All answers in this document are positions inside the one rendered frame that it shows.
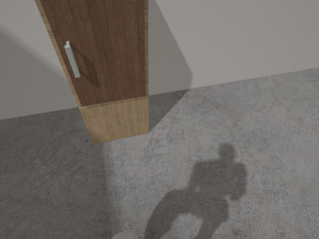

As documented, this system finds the handle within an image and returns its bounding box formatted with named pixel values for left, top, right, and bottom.
left=64, top=41, right=81, bottom=78

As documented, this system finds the right robot hand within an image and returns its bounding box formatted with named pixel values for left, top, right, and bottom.
left=231, top=226, right=256, bottom=239

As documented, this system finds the cupboard door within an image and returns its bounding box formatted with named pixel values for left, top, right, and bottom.
left=40, top=0, right=146, bottom=107

